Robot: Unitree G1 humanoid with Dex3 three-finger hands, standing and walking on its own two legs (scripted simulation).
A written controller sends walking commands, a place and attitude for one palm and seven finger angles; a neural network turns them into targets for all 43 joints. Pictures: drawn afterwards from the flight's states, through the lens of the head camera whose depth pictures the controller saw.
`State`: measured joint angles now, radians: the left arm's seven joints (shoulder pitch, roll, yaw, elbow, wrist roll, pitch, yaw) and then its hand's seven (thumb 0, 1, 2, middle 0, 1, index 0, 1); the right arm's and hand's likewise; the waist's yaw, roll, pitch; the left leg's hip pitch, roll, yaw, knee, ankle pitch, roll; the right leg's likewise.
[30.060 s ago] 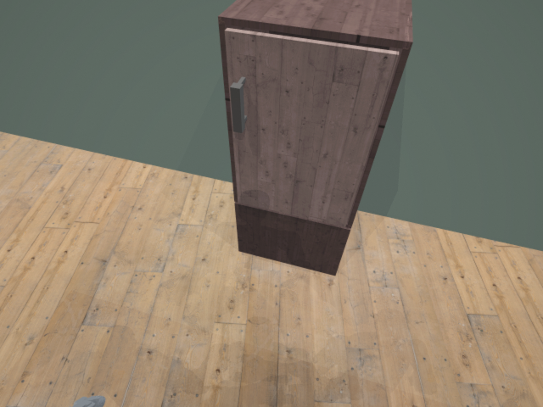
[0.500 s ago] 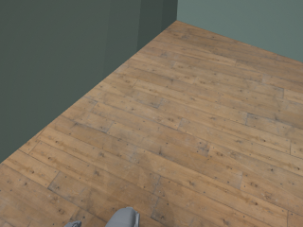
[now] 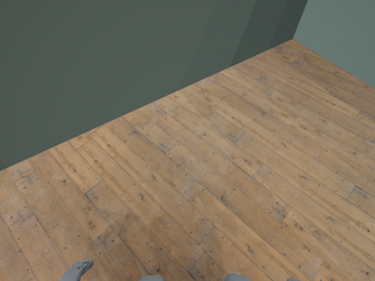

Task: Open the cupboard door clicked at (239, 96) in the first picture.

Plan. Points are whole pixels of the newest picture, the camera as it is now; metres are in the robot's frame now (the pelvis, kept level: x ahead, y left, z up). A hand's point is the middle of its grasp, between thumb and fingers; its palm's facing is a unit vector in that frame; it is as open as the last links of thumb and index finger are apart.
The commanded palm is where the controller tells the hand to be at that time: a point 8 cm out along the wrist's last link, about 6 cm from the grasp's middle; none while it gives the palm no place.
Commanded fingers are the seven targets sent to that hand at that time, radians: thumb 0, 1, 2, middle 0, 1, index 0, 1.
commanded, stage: turn to face it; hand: left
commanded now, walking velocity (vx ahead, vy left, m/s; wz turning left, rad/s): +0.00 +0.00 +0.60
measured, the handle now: out of the picture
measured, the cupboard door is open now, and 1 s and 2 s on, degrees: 46 46 46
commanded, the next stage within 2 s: none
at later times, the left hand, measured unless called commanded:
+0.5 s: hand out of the picture +0.02 +0.20 -0.17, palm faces +0.35 -0.90 -0.25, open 7.4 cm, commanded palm none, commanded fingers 0.00 0.90 0.90 -0.20 -0.30 -0.20 -0.30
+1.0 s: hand out of the picture -0.03 +0.11 -0.16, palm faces +0.61 -0.76 -0.22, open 7.4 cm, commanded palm none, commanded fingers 0.00 0.90 0.90 -0.20 -0.30 -0.20 -0.30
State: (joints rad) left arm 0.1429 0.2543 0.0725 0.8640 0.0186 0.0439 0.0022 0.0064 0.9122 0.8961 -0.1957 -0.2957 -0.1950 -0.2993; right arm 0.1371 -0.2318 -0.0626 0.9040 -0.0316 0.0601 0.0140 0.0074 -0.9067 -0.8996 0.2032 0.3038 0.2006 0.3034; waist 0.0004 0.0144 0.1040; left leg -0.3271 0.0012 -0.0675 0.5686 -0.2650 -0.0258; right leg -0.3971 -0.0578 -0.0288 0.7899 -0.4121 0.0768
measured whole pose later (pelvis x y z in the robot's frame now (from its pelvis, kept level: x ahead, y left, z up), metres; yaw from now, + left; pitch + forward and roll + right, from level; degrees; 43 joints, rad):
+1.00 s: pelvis +0.04 -0.07 +0.01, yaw +38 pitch +1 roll +2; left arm 0.23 0.19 0.04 0.89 0.03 0.01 0.02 0.00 0.91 0.90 -0.20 -0.30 -0.20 -0.30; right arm 0.10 -0.23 -0.07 0.93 -0.01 0.08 0.03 0.01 -0.91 -0.90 0.20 0.30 0.19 0.30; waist 0.01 -0.04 0.12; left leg -0.37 0.01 0.08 0.79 -0.45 -0.06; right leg -0.23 -0.14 -0.24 0.53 -0.30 0.00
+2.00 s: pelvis +0.05 -0.07 +0.00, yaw +71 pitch +0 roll +0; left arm 0.20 0.27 0.07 0.95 0.02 0.06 0.01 0.01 0.91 0.90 -0.20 -0.30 -0.19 -0.30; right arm 0.10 -0.21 -0.04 0.91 -0.03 0.03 0.00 0.01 -0.91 -0.90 0.20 0.30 0.20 0.30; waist 0.03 -0.05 0.11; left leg -0.30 -0.02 0.03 0.55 -0.26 0.04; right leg -0.46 -0.09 -0.04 1.10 -0.46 0.08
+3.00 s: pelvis +0.04 +0.05 +0.01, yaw +85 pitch +0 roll +2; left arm 0.16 0.19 0.05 1.01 0.03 0.01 -0.02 0.01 0.91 0.90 -0.19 -0.30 -0.19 -0.30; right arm 0.35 -0.15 -0.02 1.08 -0.03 -0.04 -0.01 0.01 -0.93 -0.90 0.20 0.30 0.20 0.30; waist 0.01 -0.03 0.05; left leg -0.03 -0.06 0.10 0.31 -0.27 0.06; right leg -0.52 -0.10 -0.08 0.85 -0.25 0.02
